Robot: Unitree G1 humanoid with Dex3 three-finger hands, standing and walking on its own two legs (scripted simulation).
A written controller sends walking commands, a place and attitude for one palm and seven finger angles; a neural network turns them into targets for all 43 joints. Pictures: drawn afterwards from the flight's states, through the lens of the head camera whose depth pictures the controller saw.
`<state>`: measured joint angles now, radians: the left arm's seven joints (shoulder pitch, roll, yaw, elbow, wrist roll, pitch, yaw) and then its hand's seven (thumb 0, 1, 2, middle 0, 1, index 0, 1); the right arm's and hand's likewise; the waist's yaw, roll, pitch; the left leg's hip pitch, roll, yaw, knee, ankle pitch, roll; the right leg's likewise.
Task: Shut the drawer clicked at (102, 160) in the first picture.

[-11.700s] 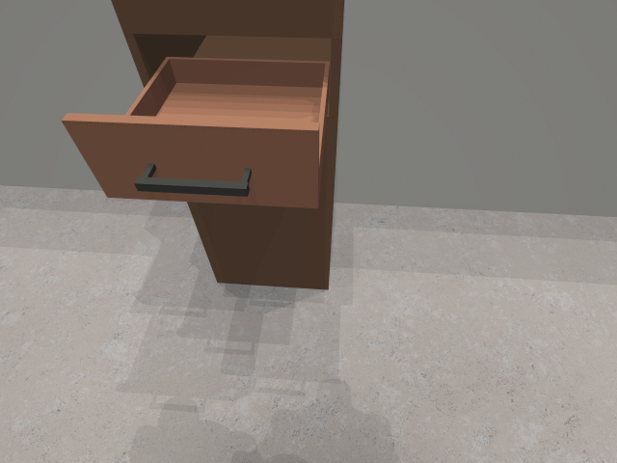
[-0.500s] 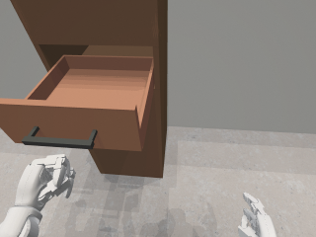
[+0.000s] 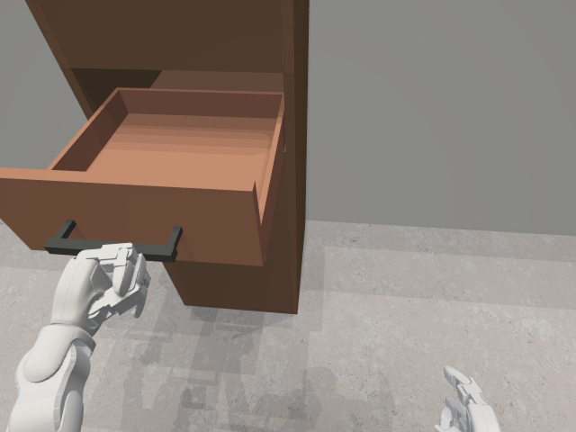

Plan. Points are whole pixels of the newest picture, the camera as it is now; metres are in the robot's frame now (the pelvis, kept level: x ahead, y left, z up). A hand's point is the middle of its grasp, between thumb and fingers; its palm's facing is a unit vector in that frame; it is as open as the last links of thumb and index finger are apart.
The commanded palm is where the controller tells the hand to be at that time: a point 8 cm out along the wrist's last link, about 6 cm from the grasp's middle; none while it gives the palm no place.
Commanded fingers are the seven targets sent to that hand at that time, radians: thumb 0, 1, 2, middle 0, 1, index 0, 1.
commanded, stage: push the drawer shut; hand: left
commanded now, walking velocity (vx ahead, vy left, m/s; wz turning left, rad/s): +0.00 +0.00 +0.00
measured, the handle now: (116, 239) +0.33 +0.27 +0.10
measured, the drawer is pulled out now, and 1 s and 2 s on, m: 0.30 0.17 0.06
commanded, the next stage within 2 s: none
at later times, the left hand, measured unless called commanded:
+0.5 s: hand (148, 251) +0.32 +0.22 +0.10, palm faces -0.01 -1.00 -0.03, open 2.8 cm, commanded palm +0.32 +0.27 +0.10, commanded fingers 0.00 0.90 0.90 -1.40 -1.60 -1.40 -1.60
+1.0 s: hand (170, 211) +0.39 +0.21 +0.10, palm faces -0.02 -1.00 -0.03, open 2.7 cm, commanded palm +0.39 +0.25 +0.10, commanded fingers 0.00 0.90 0.90 -1.40 -1.60 -1.40 -1.60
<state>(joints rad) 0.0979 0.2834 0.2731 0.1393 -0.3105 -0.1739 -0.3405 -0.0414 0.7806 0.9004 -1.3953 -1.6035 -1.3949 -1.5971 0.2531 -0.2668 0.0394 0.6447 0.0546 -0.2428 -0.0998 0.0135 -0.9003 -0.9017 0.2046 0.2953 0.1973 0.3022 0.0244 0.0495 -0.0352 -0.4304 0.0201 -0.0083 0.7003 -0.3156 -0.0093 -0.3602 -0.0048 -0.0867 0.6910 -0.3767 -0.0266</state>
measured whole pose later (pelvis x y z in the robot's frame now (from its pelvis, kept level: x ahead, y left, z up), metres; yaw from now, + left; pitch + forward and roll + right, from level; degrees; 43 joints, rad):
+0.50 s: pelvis -0.02 +0.00 +0.00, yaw +1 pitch +3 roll -1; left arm -0.31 0.35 0.25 0.55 -0.26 -0.20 -0.34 -0.05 0.69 0.92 -1.40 -1.60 -1.40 -1.60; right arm 0.24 -0.27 0.06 0.68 0.06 -0.21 -0.11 0.01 -0.90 -0.90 0.21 0.30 0.20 0.30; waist 0.01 0.03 -0.02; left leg -0.49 0.02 -0.03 0.72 -0.28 -0.01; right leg -0.41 0.00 -0.10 0.71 -0.35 -0.03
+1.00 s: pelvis -0.02 +0.01 -0.01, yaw +0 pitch +7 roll -1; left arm -0.59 0.39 0.26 0.85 -0.22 -0.25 -0.31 -0.07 0.75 0.95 -1.40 -1.60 -1.39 -1.60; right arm 0.32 -0.28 0.05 0.69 0.06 -0.14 -0.08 0.01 -0.90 -0.90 0.20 0.30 0.20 0.30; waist -0.03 0.03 -0.03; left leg -0.57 0.02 -0.01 0.75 -0.30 0.00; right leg -0.50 0.00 -0.09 0.73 -0.36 -0.02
